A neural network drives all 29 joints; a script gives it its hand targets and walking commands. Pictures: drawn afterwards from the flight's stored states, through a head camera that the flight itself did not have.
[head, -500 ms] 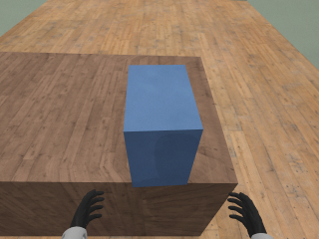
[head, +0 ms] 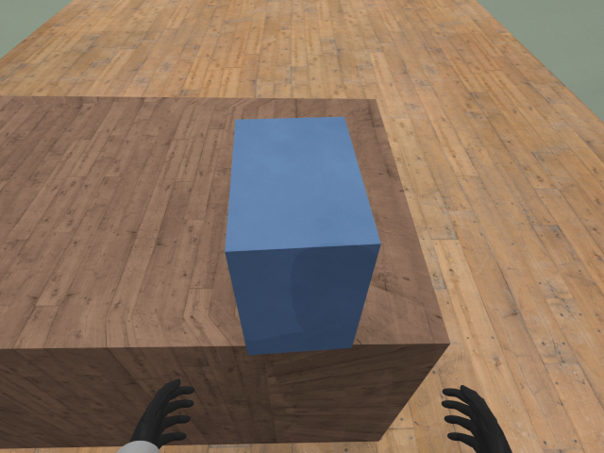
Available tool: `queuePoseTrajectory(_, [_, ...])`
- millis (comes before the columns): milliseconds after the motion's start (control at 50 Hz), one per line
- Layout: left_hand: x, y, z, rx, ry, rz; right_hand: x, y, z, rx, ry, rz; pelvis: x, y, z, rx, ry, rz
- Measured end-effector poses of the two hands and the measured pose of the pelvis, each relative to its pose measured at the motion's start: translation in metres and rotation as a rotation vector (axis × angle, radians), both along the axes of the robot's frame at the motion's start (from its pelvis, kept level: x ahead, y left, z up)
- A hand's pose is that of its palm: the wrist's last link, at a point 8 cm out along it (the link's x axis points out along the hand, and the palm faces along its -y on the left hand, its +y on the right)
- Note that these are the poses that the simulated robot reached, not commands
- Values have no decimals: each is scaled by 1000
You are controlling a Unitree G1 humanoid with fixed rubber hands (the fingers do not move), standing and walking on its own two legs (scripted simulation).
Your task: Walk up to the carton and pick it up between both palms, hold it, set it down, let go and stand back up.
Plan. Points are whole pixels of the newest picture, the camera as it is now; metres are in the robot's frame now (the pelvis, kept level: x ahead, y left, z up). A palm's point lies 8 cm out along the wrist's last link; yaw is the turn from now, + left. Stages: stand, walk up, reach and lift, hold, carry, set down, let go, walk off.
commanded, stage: set down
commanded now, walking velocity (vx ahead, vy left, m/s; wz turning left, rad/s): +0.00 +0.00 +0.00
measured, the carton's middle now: (295, 237) +0.41 +0.05 +0.03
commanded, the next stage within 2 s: let go in 0.40 s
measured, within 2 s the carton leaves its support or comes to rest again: neither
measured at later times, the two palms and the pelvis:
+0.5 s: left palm (155, 434) +0.16 +0.22 -0.08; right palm out of the picture +0.15 -0.24 -0.07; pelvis +0.00 +0.00 +0.00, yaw +0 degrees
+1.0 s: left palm (153, 443) +0.15 +0.22 -0.08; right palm out of the picture +0.14 -0.23 -0.08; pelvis -0.02 +0.00 +0.00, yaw -1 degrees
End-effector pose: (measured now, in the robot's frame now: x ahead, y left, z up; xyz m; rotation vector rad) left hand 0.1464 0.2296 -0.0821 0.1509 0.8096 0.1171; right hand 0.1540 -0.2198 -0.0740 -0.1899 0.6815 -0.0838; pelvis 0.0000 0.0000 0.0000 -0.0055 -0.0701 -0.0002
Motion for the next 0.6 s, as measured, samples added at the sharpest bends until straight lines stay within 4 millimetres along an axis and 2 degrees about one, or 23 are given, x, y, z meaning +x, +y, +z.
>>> queuePoseTrajectory(240, [13, -7, 1, 3, -1, -30, 1, -6, -2, -9, 5, 0, 0, -2, -1, -1, 1, -1])
queuePoseTrajectory(600, [8, -8, 0, 2, -1, -30, -7, -15, 0, -23, -3, -7, -5, -2, -2, 1, -13, -6])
